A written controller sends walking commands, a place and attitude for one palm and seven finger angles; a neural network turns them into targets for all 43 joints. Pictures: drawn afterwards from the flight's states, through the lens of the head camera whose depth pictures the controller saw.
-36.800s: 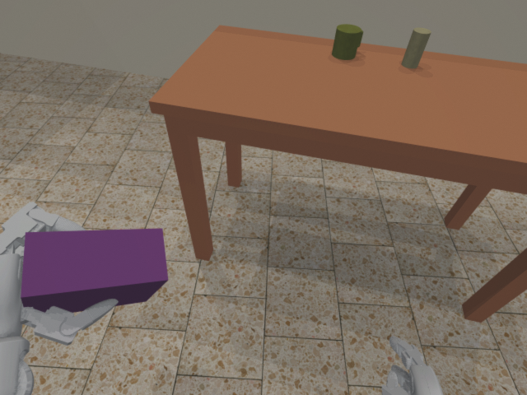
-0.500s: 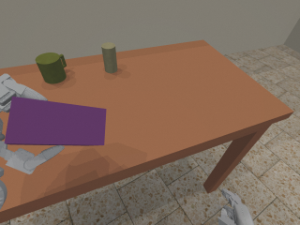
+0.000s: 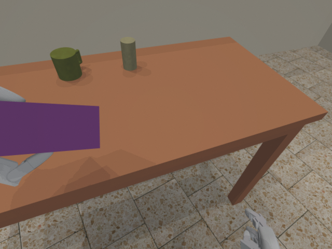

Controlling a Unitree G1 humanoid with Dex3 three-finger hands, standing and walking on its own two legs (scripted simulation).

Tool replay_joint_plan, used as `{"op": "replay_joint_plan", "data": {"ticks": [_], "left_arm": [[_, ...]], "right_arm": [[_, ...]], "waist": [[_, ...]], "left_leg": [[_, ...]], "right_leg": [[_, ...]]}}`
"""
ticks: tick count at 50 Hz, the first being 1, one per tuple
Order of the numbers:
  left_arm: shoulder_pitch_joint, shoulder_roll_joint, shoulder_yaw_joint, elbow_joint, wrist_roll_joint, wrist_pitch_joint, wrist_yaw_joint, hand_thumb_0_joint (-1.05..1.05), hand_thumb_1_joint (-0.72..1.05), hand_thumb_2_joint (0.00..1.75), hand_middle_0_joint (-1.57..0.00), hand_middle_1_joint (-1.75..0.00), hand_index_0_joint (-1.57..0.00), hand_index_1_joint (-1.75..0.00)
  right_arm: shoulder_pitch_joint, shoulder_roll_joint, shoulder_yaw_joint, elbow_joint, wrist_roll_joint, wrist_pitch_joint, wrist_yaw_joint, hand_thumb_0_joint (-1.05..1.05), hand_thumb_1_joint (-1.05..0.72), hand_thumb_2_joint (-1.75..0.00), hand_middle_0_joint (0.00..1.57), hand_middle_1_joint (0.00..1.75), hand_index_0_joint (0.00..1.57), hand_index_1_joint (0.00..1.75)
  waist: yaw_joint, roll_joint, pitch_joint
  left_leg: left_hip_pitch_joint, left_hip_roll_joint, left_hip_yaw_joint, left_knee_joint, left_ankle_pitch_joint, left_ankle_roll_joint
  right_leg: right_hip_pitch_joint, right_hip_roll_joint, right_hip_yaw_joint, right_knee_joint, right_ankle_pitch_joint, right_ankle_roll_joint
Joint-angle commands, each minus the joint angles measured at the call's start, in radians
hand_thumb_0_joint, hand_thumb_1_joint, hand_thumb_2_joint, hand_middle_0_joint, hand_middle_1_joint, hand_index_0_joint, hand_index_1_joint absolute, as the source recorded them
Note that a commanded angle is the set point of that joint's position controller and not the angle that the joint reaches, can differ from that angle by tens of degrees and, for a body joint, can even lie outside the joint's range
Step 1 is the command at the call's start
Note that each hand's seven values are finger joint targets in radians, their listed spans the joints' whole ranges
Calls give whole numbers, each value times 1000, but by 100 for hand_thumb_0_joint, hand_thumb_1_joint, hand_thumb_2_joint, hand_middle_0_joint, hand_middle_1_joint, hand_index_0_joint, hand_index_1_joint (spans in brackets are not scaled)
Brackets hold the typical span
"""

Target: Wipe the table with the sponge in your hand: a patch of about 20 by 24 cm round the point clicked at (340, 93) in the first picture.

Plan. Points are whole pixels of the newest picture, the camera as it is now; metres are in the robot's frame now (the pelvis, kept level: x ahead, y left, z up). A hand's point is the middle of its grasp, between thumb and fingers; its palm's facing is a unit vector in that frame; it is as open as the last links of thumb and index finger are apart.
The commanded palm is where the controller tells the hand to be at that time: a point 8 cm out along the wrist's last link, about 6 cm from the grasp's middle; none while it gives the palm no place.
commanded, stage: step back with the hand held close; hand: left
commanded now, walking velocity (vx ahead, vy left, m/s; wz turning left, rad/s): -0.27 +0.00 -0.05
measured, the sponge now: (59, 128) +0.24 +0.20 +0.24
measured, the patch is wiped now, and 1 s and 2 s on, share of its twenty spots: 1.00 1.00 1.00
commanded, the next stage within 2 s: stop stepping back and stand still in 0.90 s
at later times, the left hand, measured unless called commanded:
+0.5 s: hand (21, 153) +0.18 +0.21 +0.26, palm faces +0.47 -0.81 -0.35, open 10.4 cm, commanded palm +0.11 +0.27 +0.27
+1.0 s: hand out of the picture +0.05 +0.15 +0.25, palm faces +0.34 -0.83 -0.44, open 10.5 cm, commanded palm -0.01 +0.23 +0.27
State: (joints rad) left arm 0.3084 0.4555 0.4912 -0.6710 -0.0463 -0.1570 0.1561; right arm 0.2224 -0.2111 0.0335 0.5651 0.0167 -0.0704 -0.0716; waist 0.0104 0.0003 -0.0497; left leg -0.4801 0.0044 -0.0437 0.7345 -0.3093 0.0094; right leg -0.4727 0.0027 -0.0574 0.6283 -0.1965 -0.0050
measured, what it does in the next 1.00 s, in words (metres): walks backwards: left foot, then right foot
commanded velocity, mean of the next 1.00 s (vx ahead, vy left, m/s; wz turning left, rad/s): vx -0.39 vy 0.00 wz -0.07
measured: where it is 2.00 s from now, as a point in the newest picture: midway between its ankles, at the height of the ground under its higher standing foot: outside the picture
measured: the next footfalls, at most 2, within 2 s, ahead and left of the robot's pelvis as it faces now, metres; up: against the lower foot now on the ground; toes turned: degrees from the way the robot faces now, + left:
left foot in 0.58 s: -0.02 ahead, +0.14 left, +0.00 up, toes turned +6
right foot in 0.82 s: -0.03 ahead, -0.15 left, +0.00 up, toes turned -2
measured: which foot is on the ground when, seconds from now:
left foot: down 0.00-0.40, up 0.42-0.56, down 0.58-0.84, up 0.86-1.00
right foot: down 0.00-0.60, up 0.62-0.80, down 0.82-1.00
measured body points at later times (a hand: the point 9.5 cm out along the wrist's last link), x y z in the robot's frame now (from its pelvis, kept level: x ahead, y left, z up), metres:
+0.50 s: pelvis -0.04 -0.02 +0.00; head -0.02 +0.00 +0.45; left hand +0.15 +0.25 +0.28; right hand +0.13 -0.25 -0.08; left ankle -0.01 +0.11 -0.69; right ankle +0.06 -0.13 -0.72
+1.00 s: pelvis -0.17 -0.05 +0.00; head -0.15 -0.04 +0.45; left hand +0.03 +0.20 +0.27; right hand +0.00 -0.28 -0.07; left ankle -0.17 +0.10 -0.67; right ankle -0.07 -0.14 -0.72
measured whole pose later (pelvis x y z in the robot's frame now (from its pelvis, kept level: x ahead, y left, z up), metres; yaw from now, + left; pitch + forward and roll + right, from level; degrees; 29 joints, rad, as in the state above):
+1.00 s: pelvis -0.17 -0.05 +0.00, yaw -1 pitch +1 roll +2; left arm 0.42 0.45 0.46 -0.75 -0.07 -0.16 0.11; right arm 0.17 -0.19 0.01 0.57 0.04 -0.08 -0.03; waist -0.04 -0.05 0.02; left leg -0.48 0.04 0.04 0.99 -0.45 -0.05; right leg -0.49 0.00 -0.01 0.62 -0.15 -0.04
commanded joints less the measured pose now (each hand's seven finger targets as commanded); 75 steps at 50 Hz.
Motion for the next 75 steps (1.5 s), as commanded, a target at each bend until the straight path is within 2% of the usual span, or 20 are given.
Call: {"op": "replay_joint_plan", "data": {"ticks": [1,11,16,19,22,28,31,35,40,42,43,45,52,55,58,64,67,70,73,75], "left_arm": [[-151,157,52,-116,-19,-37,21,0,10,130,-120,-160,-120,-160],[-96,187,129,-276,-3,-64,34,0,10,130,-120,-160,-120,-160],[-128,170,113,-219,-3,-67,24,0,10,130,-120,-160,-120,-160],[-152,187,100,-196,-8,-67,15,0,10,130,-120,-160,-120,-160],[-63,199,96,-222,-21,-44,16,0,10,130,-120,-160,-120,-160],[29,221,165,-284,-40,-60,25,0,10,130,-120,-160,-120,-160],[-38,212,174,-367,-39,-90,37,0,10,130,-120,-160,-120,-160],[-102,161,145,-282,-27,-73,28,0,10,130,-120,-160,-120,-160],[-153,133,71,-160,-3,-65,-11,0,10,130,-120,-160,-120,-160],[-117,186,86,-157,-15,-78,-13,0,10,130,-120,-160,-120,-160],[-44,179,85,-168,-35,-66,-22,0,10,130,-120,-160,-120,-160],[57,186,127,-230,-42,-62,-24,0,10,130,-120,-160,-120,-160],[-16,194,133,-229,-48,-38,21,0,10,130,-120,-160,-120,-160],[-138,218,134,-221,-45,-40,47,0,10,130,-120,-160,-120,-160],[-128,197,118,-69,-1,-13,37,0,10,130,-120,-160,-120,-160],[-213,111,-14,-53,4,-14,-19,0,10,130,-120,-160,-120,-160],[-260,174,17,-93,-16,-22,-28,0,10,130,-120,-160,-120,-160],[-216,225,81,-206,-20,-29,-23,0,10,130,-120,-160,-120,-160],[-113,183,73,-167,-24,-23,7,0,10,130,-120,-160,-120,-160],[-115,152,55,-124,-30,-26,17,0,10,130,-120,-160,-120,-160]], "right_arm": [[-93,-142,-49,-132,-1,-49,-14,0,-90,-90,20,30,20,30],[-123,-157,-65,-173,-15,-54,-6,0,-90,-90,20,30,20,30],[-86,-140,-68,-143,-19,-80,10,0,-90,-90,20,30,20,30],[-105,-134,-68,-141,-4,-71,10,0,-90,-90,20,30,20,30],[-124,-86,-52,-110,1,-52,20,0,-90,-90,20,30,20,30],[-89,-123,-76,-116,-10,-47,13,0,-90,-90,20,30,20,30],[-75,-136,-94,-129,-26,-100,10,0,-90,-90,20,30,20,30],[-52,-138,-112,-85,-2,-148,37,0,-90,-90,20,30,20,30],[-99,-148,-71,-122,5,-131,48,0,-90,-90,20,30,20,30],[-98,-115,-73,-143,23,-130,43,0,-90,-90,20,30,20,30],[-104,-121,-107,-135,42,-121,37,0,-90,-90,20,30,20,30],[-129,-62,-60,-151,26,-79,51,0,-90,-90,20,30,20,30],[-47,-116,-74,-117,16,-58,13,0,-90,-90,20,30,20,30],[-86,-168,-83,-146,14,-88,-10,0,-90,-90,20,30,20,30],[-64,-140,-94,-69,27,-96,27,0,-90,-90,20,30,20,30],[-112,-156,-64,-109,15,-86,26,0,-90,-90,20,30,20,30],[-106,-139,-73,-69,27,-86,27,0,-90,-90,20,30,20,30],[-121,-110,-64,-70,19,-46,31,0,-90,-90,20,30,20,30],[-127,-84,-35,-68,12,-56,6,0,-90,-90,20,30,20,30],[-123,-146,-49,-105,-1,-77,-9,0,-90,-90,20,30,20,30]], "waist": [[-38,6,-66],[-25,231,-125],[-19,177,-147],[-38,-41,-73],[-36,-156,-161],[-48,-22,-167],[-59,376,-154],[-31,239,-163],[-16,146,-66],[-12,-247,-75],[-7,-311,-140],[-30,-89,-178],[-63,-90,-186],[-68,441,-44],[-46,167,-16],[-10,73,-5],[-39,-291,-44],[-51,-38,18],[-45,-34,-75],[-45,298,-57]], "left_leg": [[37,86,-100,-97,-218,31],[-127,216,-227,-348,-253,87],[32,231,-200,-228,187,71],[-63,82,-54,5,-274,-2],[60,45,6,363,-178,-32],[146,135,-21,-247,-78,27],[148,410,-250,-389,293,147],[384,326,-35,-232,727,93],[101,240,-12,-78,214,18],[-67,43,100,321,-216,-56],[-11,42,-8,529,-207,-56],[-15,75,-23,499,-158,-60],[311,56,103,-168,-118,13],[131,351,-209,-546,-314,154],[38,302,-132,-407,-194,172],[-71,109,76,-36,-353,46],[-76,11,-8,591,-82,4],[104,95,-17,297,-37,20],[312,41,95,-130,-133,54],[290,182,-178,-433,-370,132]], "right_leg": [[-13,-172,205,-192,-155,-58],[165,-34,90,133,-80,-1],[142,-20,108,20,-66,-2],[53,-207,297,-191,6,-77],[17,-388,369,-278,197,-164],[67,-211,209,-49,182,-41],[-120,0,101,508,-337,37],[-133,14,94,366,-310,46],[233,-35,40,-205,120,32],[237,-292,279,-305,466,-103],[132,-381,382,-318,396,-142],[123,-343,314,-209,360,-148],[8,-218,291,-199,-133,-52],[-84,60,58,405,-324,28],[-114,10,146,671,-201,33],[273,-11,-6,-151,-116,-3],[52,-315,560,-463,-366,-159],[-152,-305,386,-395,-420,-146],[-107,-197,241,-249,-472,-98],[-96,2,75,143,-397,-35]]}}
